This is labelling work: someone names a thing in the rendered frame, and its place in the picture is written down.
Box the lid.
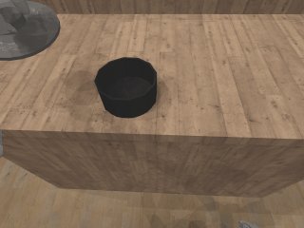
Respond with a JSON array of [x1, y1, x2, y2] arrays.
[[0, 0, 61, 61]]

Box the table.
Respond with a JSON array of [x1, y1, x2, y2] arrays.
[[0, 0, 304, 198]]

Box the pot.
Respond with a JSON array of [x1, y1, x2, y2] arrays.
[[94, 57, 157, 119]]

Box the left robot hand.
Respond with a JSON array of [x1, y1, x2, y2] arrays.
[[0, 0, 30, 36]]

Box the knob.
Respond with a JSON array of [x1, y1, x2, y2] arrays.
[[0, 7, 27, 30]]

